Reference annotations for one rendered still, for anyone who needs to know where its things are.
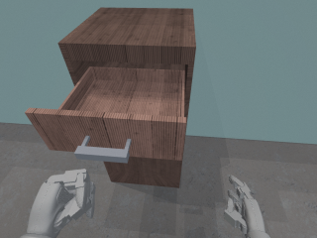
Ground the robot right hand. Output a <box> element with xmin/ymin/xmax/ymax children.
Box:
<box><xmin>224</xmin><ymin>175</ymin><xmax>265</xmax><ymax>236</ymax></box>

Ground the drawer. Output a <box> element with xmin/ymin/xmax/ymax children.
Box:
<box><xmin>25</xmin><ymin>66</ymin><xmax>186</xmax><ymax>161</ymax></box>

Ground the cabinet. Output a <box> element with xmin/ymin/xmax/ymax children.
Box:
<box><xmin>58</xmin><ymin>7</ymin><xmax>196</xmax><ymax>188</ymax></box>

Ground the handle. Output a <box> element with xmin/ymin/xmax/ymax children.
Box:
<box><xmin>74</xmin><ymin>135</ymin><xmax>132</xmax><ymax>164</ymax></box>

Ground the robot left hand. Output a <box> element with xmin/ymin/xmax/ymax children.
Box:
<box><xmin>27</xmin><ymin>169</ymin><xmax>96</xmax><ymax>238</ymax></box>

